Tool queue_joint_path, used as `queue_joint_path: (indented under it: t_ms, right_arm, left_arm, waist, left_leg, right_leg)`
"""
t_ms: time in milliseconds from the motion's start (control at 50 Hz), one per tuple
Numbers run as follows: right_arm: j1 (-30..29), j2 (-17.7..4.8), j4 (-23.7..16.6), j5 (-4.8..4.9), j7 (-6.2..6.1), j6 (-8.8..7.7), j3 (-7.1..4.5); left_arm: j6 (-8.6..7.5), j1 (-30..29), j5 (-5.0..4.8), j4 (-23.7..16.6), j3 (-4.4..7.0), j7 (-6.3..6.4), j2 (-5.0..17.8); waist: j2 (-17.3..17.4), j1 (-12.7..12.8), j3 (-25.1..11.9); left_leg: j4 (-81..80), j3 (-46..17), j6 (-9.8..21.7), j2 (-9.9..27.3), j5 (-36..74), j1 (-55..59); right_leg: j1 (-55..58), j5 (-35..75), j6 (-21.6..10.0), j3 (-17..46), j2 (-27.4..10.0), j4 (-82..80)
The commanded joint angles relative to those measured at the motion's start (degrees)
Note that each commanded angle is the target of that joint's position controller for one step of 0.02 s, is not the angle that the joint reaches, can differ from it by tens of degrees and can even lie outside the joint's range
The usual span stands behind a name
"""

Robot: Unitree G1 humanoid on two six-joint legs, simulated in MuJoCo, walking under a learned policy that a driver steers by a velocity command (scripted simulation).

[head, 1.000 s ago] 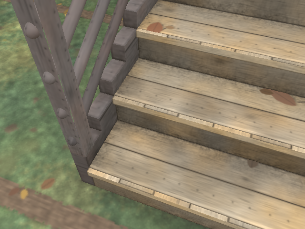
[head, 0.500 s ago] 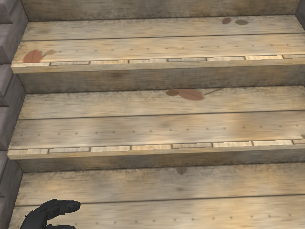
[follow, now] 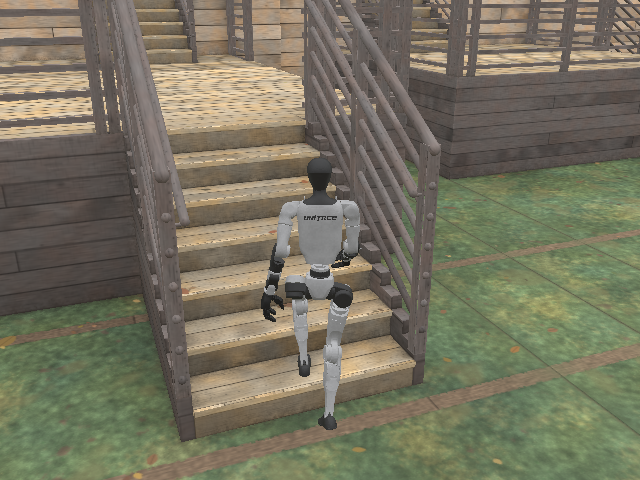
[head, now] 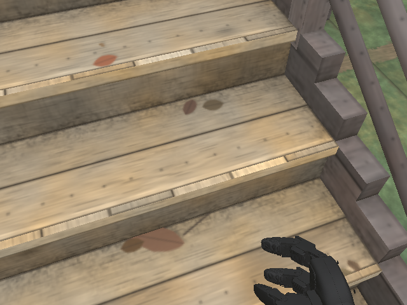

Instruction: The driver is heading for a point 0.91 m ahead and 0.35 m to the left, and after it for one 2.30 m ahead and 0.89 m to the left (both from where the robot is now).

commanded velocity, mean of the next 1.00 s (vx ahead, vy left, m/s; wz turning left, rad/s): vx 0.98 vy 0.02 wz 0.71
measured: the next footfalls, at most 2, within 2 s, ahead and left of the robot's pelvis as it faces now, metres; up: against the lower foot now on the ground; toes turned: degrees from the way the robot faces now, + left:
right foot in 0.38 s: +0.47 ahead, -0.11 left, +0.34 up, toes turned +8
left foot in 0.82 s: +0.70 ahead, +0.19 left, +0.50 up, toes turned +34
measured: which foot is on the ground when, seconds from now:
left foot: down 0.00-0.40, up 0.42-0.80, down 0.82-1.00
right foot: down 0.00-0.00, up 0.02-0.36, down 0.38-0.80, up 0.82-1.00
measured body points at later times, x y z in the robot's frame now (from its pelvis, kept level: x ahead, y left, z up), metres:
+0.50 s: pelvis +0.37 -0.01 +0.22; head +0.38 +0.00 +0.67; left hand +0.53 +0.25 +0.15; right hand +0.49 -0.26 +0.11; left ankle +0.21 +0.08 -0.31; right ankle +0.43 -0.11 -0.44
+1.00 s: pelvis +0.70 +0.18 +0.43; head +0.72 +0.18 +0.88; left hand +0.76 +0.48 +0.41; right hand +0.91 +0.00 +0.30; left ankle +0.67 +0.17 -0.27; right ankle +0.78 +0.06 +0.05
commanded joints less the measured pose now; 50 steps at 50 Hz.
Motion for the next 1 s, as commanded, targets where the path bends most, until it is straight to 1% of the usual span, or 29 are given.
queue_joint_path:
  t_ms: [20, 40, 60, 80, 120, 180, 260, 300, 320, 360, 380, 400, 420, 440, 480, 540, 600, 680, 720, 740, 760, 780, 800, 820, 840, 860, 900, 940, 1000]
  right_arm:
    - [31.5, -27.4, 7.2, 2.3, -0.2, 3.45, -12.77]
    - [25.3, -22.5, 4.8, 4.16, -0.19, 3.46, -11.91]
    - [20.4, -17.3, 4.1, 3.97, -0.42, 2.26, -11.03]
    - [21.2, -6.0, 11.2, 1.98, -0.8, 1.56, -8.17]
    - [22.0, -5.6, 16.2, 0.73, -0.42, -0.36, -7.97]
    - [19.6, -7.2, 18.2, 2.1, 2.04, -2.76, -7.67]
    - [34.3, -14.1, 21.5, 1.09, 0.89, -4.02, -9.76]
    - [38.0, -14.2, 20.9, 2.11, -0.45, -2.39, -10.63]
    - [36.2, -12.6, 20.3, 2.63, -1.18, -1.95, -10.32]
    - [30.5, -25.1, 14.0, 2.29, -0.52, -4.3, -14.53]
    - [26.0, -29.8, 11.9, 3.46, 0.71, -5.15, -16.91]
    - [21.5, -26.5, 10.3, 2.38, 2.37, -6.96, -16.85]
    - [13.9, -14.3, 0.9, 3.15, 3.85, -6.36, -14.61]
    - [14.7, -10.4, -0.5, 0.18, 3.48, -6.21, -13.74]
    - [12.9, -6.3, -0.8, -3.11, 1.66, -3.52, -11.37]
    - [14.9, -1.2, -0.3, 0.68, 2.35, -1.14, -7.8]
    - [2.2, -1.6, -4.8, 2.5, 0.89, 1.3, -6.85]
    - [-11.9, -3.7, -10.8, 1.72, 0.0, 2.31, -5.23]
    - [-3.1, -8.9, -7.7, 1.92, 3.3, 3.03, -5.35]
    - [3.7, -11.2, -4.3, 1.98, 3.73, 4.25, -6.63]
    - [17.2, -12.7, -3.2, 1.27, 2.81, 4.65, -7.56]
    - [28.9, -16.2, -1.5, 1.08, 2.23, 4.79, -8.69]
    - [26.3, -19.3, -1.5, 1.42, 2.44, 4.03, -10.12]
    - [12.9, -21.9, -3.0, 3.13, 3.34, 2.21, -12.32]
    - [8.5, -25.3, -2.4, 2.65, 3.2, 3.25, -14.13]
    - [10.0, -25.1, -2.8, 2.52, 2.66, 4.12, -14.1]
    - [18.1, -23.3, 5.3, 1.14, 1.65, 2.2, -14.15]
    - [18.2, -19.8, 8.5, 0.33, 1.41, 0.02, -13.24]
    - [25.2, -17.2, 15.8, 0.56, 2.61, -2.44, -11.6]
  left_arm:
    - [-3.28, -17.8, -1.21, -17.7, 6.21, -0.29, 12.3]
    - [-2.36, -19.3, 3.67, -21.2, 3.24, -0.76, 5.7]
    - [-1.41, -19.4, 6.06, -22.8, 1.55, -0.79, -0.5]
    - [-1.67, -16.0, 9.79, -24.2, -2.12, -2.12, -6.2]
    - [0.72, -24.3, 10.09, -30.0, -5.43, -1.42, -12.1]
    - [1.38, -31.2, 6.47, -33.0, -5.66, -0.25, -8.1]
    - [0.21, -42.8, 7.25, -38.9, -6.9, -0.46, -8.6]
    - [-0.36, -46.4, 5.22, -40.7, -7.36, -1.26, -7.0]
    - [-0.18, -46.8, 2.39, -40.4, -8.27, -1.03, -11.0]
    - [1.59, -24.1, 0.43, -34.5, -3.51, -0.3, -2.8]
    - [1.63, -12.8, 0.6, -32.0, -1.1, -0.52, 2.1]
    - [0.86, -7.0, 2.12, -28.6, 2.2, -0.61, 9.2]
    - [0.36, -8.3, 3.61, -25.8, 4.21, -0.75, 15.1]
    - [0.38, -17.7, 2.97, -27.9, 3.95, -0.35, 11.2]
    - [-1.37, -21.3, 1.87, -19.7, 0.91, -0.63, 0.6]
    - [-2.26, -11.3, 5.3, -6.0, -0.71, -2.4, -7.7]
    - [-4.77, -8.1, 5.42, -0.7, -0.29, -3.49, -3.9]
    - [-4.36, -4.6, 4.57, 2.4, -1.18, -2.19, -1.8]
    - [-4.28, -7.0, 1.68, -1.6, -0.13, 0.98, 6.7]
    - [-4.4, -6.2, -0.4, -4.7, 0.43, 2.69, 12.4]
    - [-4.76, -11.6, 0.17, -7.9, 2.5, 2.39, 20.5]
    - [-4.24, -16.5, 0.49, -10.6, 4.24, 0.79, 22.9]
    - [-3.54, -14.6, -0.13, -11.5, 4.38, -1.34, 19.1]
    - [-3.5, -9.3, 1.88, -12.5, 3.74, -3.25, 11.2]
    - [-3.05, -13.7, 3.28, -20.7, 1.9, -5.56, 5.1]
    - [-4.1, -19.1, 5.52, -26.3, 1.46, -5.8, 1.9]
    - [-4.41, -24.1, 6.5, -31.3, -1.34, -3.9, -3.6]
    - [-3.07, -21.0, 7.36, -30.5, -3.66, -2.15, -5.5]
    - [0.03, -30.8, 6.4, -34.3, -5.81, -0.25, -9.4]
  waist:
    - [39.8, -19.3, -14.5]
    - [26.8, -15.0, -16.9]
    - [17.2, -10.1, -11.9]
    - [-5.5, 0.9, -13.0]
    - [-5.8, 3.7, 1.0]
    - [-4.0, 4.4, 9.4]
    - [3.8, -2.8, 3.5]
    - [-1.0, -4.8, 0.6]
    - [1.8, -3.7, -4.9]
    - [13.0, 7.8, -22.6]
    - [13.3, 14.7, -29.6]
    - [4.7, 15.4, -36.3]
    - [-23.9, 12.3, -32.5]
    - [-14.9, 6.2, -26.4]
    - [5.4, -0.8, -8.7]
    - [2.2, -5.4, 0.4]
    - [-0.6, -4.8, 7.0]
    - [4.5, -6.1, 12.0]
    - [4.8, -9.2, 1.5]
    - [2.2, -9.5, -8.4]
    - [-4.3, -17.3, -15.9]
    - [-8.0, -20.9, -23.3]
    - [-6.8, -16.9, -24.3]
    - [3.3, -9.1, -16.3]
    - [19.0, -5.6, -13.7]
    - [9.5, -5.8, -13.9]
    - [-3.3, -3.1, -0.7]
    - [-6.6, 1.6, 3.4]
    - [2.5, -0.1, 2.0]
  left_leg:
    - [-40.0, -39.5, 28.4, 14.6, 59.6, 58.4]
    - [-42.0, -50.8, 30.2, 14.2, 48.1, 56.5]
    - [-41.9, -50.4, 26.2, 12.5, 27.0, 51.8]
    - [-49.8, -53.8, 12.6, 12.7, -13.6, 44.3]
    - [-54.8, -45.0, 7.3, 11.1, -9.7, 24.8]
    - [-57.8, -23.0, 7.0, 2.7, 13.1, 12.4]
    - [-63.0, -28.1, 10.9, 5.7, 24.8, 35.4]
    - [-71.0, -23.7, 10.9, 4.4, 42.6, 32.2]
    - [-73.5, -21.0, 10.3, 2.5, 52.5, 22.0]
    - [-50.5, -24.0, 9.4, 8.1, 106.5, 37.4]
    - [-35.4, -25.3, 7.6, 9.6, 109.8, 44.6]
    - [-16.8, -24.2, 5.4, 4.7, 90.1, 40.2]
    - [7.7, -20.3, 1.6, -6.2, 33.9, 10.6]
    - [33.6, -21.2, 0.7, -3.3, 28.3, 1.7]
    - [44.7, -13.2, 2.4, 1.0, 30.5, -6.3]
    - [52.5, -16.4, 5.4, 3.1, 20.4, -14.3]
    - [62.5, -13.3, 5.8, 0.6, 5.7, -24.6]
    - [37.1, -5.8, 7.6, -0.2, -1.1, -23.2]
    - [10.3, 7.5, 5.6, -2.0, 6.6, 14.6]
    - [13.3, 11.0, 3.9, -7.7, 7.2, 26.0]
    - [11.2, 7.3, 4.6, -4.8, 5.3, 30.2]
    - [6.0, 3.2, 5.7, -5.6, -1.7, 35.3]
    - [-12.5, -2.2, 6.7, -8.7, -5.3, 38.4]
    - [-32.4, -14.9, 9.7, -7.4, 3.6, 39.9]
    - [-43.6, -48.0, 18.2, 2.2, -3.7, 45.1]
    - [-51.8, -60.0, 18.9, 5.7, -12.4, 44.5]
    - [-53.4, -54.5, 13.3, 6.5, -0.5, 37.2]
    - [-50.7, -40.8, 8.7, 3.2, 12.9, 30.2]
    - [-51.7, -36.8, 10.5, 3.0, 21.0, 31.5]
  right_leg:
    - [-43.1, -8.6, 15.3, -0.7, 7.2, 83.2]
    - [-54.5, -33.6, 11.5, 3.1, 8.2, 97.7]
    - [-63.2, -38.0, 7.4, 7.5, 3.6, 104.9]
    - [-58.6, -13.7, 2.0, 5.3, -3.4, 99.1]
    - [-64.2, -12.0, 1.2, 0.8, -7.8, 105.6]
    - [-63.6, -11.5, 4.8, -7.8, -11.3, 87.4]
    - [-78.1, -26.0, 4.1, -10.5, -14.1, 92.4]
    - [-57.2, -22.4, 4.5, -16.2, -12.7, 62.7]
    - [-32.2, -24.0, 5.1, -18.3, -9.2, 49.3]
    - [-14.0, -31.1, 4.0, -13.3, -5.2, 46.3]
    - [-9.6, -28.9, 2.5, -9.1, -5.6, 36.2]
    - [0.6, -41.6, 2.8, 1.3, -11.6, 26.7]
    - [8.2, -54.7, 1.6, 40.4, -30.9, 0.9]
    - [0.7, -50.9, 0.0, 51.3, -33.0, -7.4]
    - [-12.2, -46.6, -0.7, 29.8, -31.3, -1.1]
    - [-15.9, -22.5, 4.4, 3.6, -24.6, -1.9]
    - [-14.9, -3.1, 6.3, -8.8, -27.4, -12.0]
    - [-15.4, 10.2, 11.5, -25.4, -19.0, -20.5]
    - [-25.5, 44.1, 6.3, -31.3, -16.9, -23.3]
    - [-19.9, 85.4, 3.9, -29.1, -19.3, -14.6]
    - [-10.5, 104.3, 2.5, -26.8, -24.6, 0.8]
    - [-4.2, 109.1, 1.3, -23.6, -26.8, 15.8]
    - [-3.7, 92.5, 1.4, -20.3, -25.7, 33.0]
    - [-15.7, 21.3, 4.5, -16.4, -19.4, 51.1]
    - [-45.6, -7.2, 8.5, -11.1, -5.8, 85.7]
    - [-56.6, -7.7, 8.3, -2.5, -6.0, 105.8]
    - [-69.6, -11.8, 7.8, -2.0, -8.2, 109.7]
    - [-70.8, -11.4, 7.8, -2.4, -9.7, 106.2]
    - [-80.7, -23.6, 7.1, -5.8, -8.4, 117.7]
Velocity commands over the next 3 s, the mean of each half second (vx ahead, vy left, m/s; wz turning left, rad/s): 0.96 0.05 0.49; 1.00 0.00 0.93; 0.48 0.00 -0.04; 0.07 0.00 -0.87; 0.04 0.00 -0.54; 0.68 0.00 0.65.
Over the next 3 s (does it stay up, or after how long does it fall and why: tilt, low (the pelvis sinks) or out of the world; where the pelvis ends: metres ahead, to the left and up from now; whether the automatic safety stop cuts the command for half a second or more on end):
stays up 1.33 0.58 0.85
